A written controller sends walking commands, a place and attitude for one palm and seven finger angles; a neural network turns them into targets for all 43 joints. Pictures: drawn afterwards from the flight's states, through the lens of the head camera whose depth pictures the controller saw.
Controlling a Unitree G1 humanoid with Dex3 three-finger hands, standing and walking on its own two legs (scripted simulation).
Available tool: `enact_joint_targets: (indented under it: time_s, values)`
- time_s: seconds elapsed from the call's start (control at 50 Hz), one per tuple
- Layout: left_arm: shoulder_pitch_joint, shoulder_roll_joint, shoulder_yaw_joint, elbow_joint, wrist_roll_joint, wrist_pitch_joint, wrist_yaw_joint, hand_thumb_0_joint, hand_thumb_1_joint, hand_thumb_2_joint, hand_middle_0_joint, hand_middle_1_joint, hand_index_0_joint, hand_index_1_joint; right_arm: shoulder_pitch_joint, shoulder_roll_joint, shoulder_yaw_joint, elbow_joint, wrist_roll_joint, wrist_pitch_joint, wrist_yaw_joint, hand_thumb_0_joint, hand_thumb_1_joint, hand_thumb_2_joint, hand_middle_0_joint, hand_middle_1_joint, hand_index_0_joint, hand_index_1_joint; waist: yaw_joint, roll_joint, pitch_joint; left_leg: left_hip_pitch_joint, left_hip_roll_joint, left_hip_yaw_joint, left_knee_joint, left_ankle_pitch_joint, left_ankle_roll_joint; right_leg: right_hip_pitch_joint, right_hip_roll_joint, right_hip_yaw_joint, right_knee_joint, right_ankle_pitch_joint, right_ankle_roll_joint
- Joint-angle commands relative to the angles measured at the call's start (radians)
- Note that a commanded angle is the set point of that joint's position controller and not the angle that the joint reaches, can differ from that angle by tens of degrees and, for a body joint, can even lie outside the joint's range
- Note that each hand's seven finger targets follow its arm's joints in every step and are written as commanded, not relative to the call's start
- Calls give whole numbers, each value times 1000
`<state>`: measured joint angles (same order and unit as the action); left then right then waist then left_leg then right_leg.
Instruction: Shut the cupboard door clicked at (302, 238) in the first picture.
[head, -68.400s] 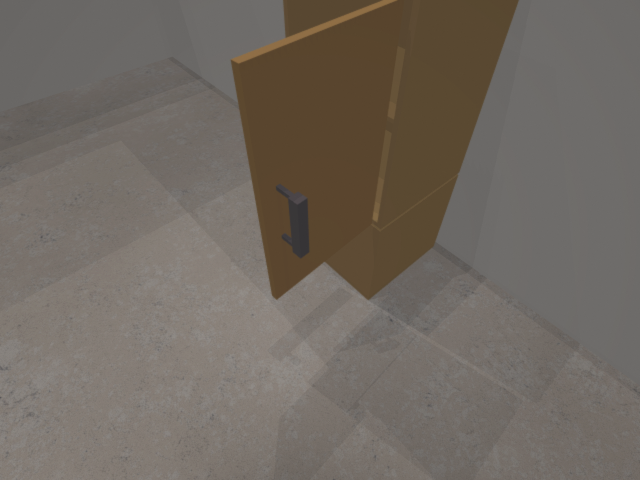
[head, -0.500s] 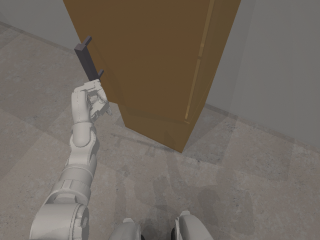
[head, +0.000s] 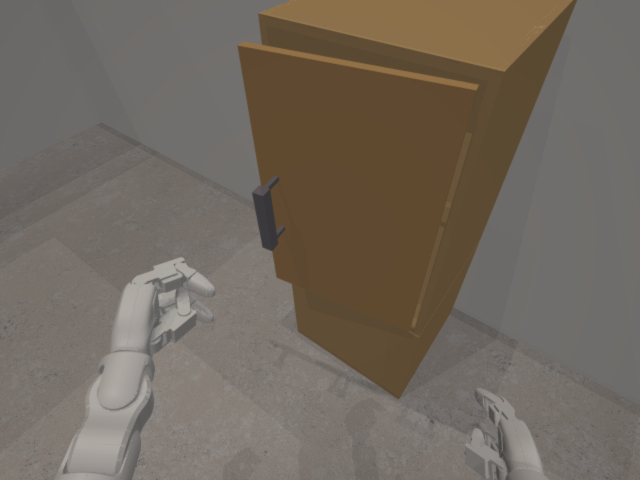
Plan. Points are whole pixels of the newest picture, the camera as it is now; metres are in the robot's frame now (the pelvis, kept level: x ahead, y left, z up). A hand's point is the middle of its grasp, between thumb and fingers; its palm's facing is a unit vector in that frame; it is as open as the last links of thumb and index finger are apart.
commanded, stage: draw the hand back to the body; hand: left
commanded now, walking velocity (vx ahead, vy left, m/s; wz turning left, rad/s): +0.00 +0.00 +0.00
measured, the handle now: (271, 213) +0.63 +0.16 -0.07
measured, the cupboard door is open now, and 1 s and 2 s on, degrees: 10 10 10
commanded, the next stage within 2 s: step back with the hand held close in 0.80 s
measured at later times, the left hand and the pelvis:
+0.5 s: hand (20, 352) +0.18 +0.28 +0.17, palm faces +0.48 -0.76 -0.44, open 6.7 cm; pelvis +0.00 +0.00 +0.01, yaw +1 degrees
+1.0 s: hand (41, 351) +0.19 +0.27 +0.17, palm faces +0.45 -0.78 -0.42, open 7.4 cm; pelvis -0.01 +0.00 +0.01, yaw +0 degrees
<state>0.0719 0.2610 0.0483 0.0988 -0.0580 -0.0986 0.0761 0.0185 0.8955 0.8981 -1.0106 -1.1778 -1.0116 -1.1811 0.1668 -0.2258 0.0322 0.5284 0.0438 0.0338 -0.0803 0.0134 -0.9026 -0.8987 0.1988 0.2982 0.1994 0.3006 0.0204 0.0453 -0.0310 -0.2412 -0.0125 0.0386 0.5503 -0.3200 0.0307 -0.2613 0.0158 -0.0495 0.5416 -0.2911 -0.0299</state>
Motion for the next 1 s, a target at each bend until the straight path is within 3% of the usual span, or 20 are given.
enact_joint_targets:
  time_s: [0.0,0.06,0.1,0.2,0.28,0.3,0.4,0.44,0.48,0.54,0.6,0.68,0.72,0.9,0.92,0.94,0.96,0.98]
  values:
    - [-139,135,93,-333,-4,-25,19,0,900,900,-750,-900,-750,-900,-69,-96,-20,-120,-13,-65,-9,0,-900,-900,200,300,200,300,-6,-10,-114,113,32,-31,-151,307,-8,137,-20,22,-130,284,9]
    - [-60,150,137,-394,-5,-10,22,0,900,900,-668,-810,-668,-810,-80,-91,-18,-114,-22,-76,-5,0,-900,-900,200,300,200,300,3,-14,-91,130,34,-33,-174,327,-12,168,-20,18,-153,292,8]
    - [-32,181,171,-468,-1,-11,24,0,900,900,-613,-750,-613,-750,-88,-92,-15,-113,-24,-89,-1,0,-900,-900,200,300,200,300,13,40,-109,151,34,-35,-183,359,-17,189,-22,20,-163,300,6]
    - [95,230,266,-573,-5,-10,36,0,900,900,-475,-600,-475,-600,-98,-90,-18,-103,-34,-113,3,0,-900,-900,200,300,200,300,28,2,-105,150,34,-40,-191,386,-19,222,-22,15,-175,316,10]
    - [206,256,336,-625,-9,-16,41,0,900,900,-365,-480,-365,-480,-103,-91,-28,-87,-36,-134,7,0,-900,-900,200,300,200,300,38,30,-69,131,35,-36,-192,378,-21,220,-23,16,-187,301,12]
    - [207,269,354,-663,-7,-24,44,0,900,900,-337,-450,-337,-450,-100,-90,-29,-87,-34,-139,10,0,-900,-900,200,300,200,300,37,40,-86,138,33,-38,-191,386,-23,228,-25,16,-180,304,12]
    - [321,311,450,-704,-18,-44,51,0,900,900,-200,-300,-200,-300,-100,-93,-42,-73,-31,-163,11,0,-900,-900,200,300,200,300,47,18,-55,115,36,-33,-190,352,-19,214,-27,18,-186,272,17]
    - [316,242,386,-646,-13,-42,46,0,900,900,-200,-300,-200,-300,-92,-97,-46,-58,-30,-167,10,0,-900,-900,200,300,200,300,29,5,16,105,38,-29,-201,292,-17,156,-26,16,-200,213,20]
    - [300,233,370,-620,-11,-44,48,0,900,900,-200,-300,-200,-300,-90,-108,-53,-50,-31,-176,6,0,-900,-900,200,300,200,300,25,-22,43,103,39,-32,-209,245,-11,134,-26,17,-215,168,21]
    - [265,257,384,-634,-6,-54,56,0,900,900,-200,-300,-200,-300,-93,-109,-55,-49,-31,-183,-3,0,-900,-900,200,300,200,300,31,-28,5,110,31,-30,-210,207,-3,145,-28,22,-213,126,22]
    - [253,288,408,-677,-4,-66,60,0,900,900,-200,-300,-200,-300,-101,-106,-53,-50,-32,-196,-6,0,-900,-900,200,300,200,300,40,4,-37,115,27,-31,-210,206,-3,176,-33,32,-211,127,18]
    - [283,307,432,-687,-3,-73,65,0,900,900,-200,-300,-200,-300,-104,-100,-49,-41,-36,-208,-8,0,-900,-900,200,300,200,300,47,54,-25,107,24,-28,-206,214,-7,186,-30,35,-218,142,14]
    - [281,289,421,-679,-4,-74,64,0,900,900,-200,-300,-200,-300,-106,-92,-46,-43,-35,-212,-8,0,-900,-900,200,300,200,300,44,44,4,102,27,-24,-209,215,-10,172,-28,33,-217,143,15]
    - [311,266,411,-641,-11,-69,50,0,900,900,-200,-300,-200,-300,-96,-96,-52,-44,-34,-203,-4,0,-900,-900,200,300,200,300,38,9,21,108,32,-14,-212,210,-6,160,-28,40,-233,134,21]
    - [220,369,509,-687,-6,-105,60,0,900,900,-200,-300,-200,-300,-84,-141,-67,-74,-28,-181,-1,0,-900,-900,200,300,200,300,-4,-6,54,21,49,-45,-153,111,12,75,-86,161,-281,128,8]
    - [297,307,458,-629,-1,-110,57,0,900,900,-200,-300,-200,-300,-73,-130,-70,-58,-32,-169,-1,0,-900,-900,200,300,200,300,-12,-53,38,35,40,-54,-102,88,12,35,-128,196,-302,102,-9]
    - [328,287,438,-631,5,-119,58,0,900,900,-200,-300,-200,-300,-68,-127,-71,-60,-35,-160,2,0,-900,-900,200,300,200,300,-14,-84,15,38,38,-54,-69,88,10,19,-155,213,-305,92,-20]
    - [326,301,449,-654,6,-129,60,0,900,900,-200,-300,-200,-300,-75,-129,-76,-61,-37,-155,1,0,-900,-900,200,300,200,300,-13,-68,-1,41,34,-55,-53,107,9,11,-168,216,-294,134,-30]
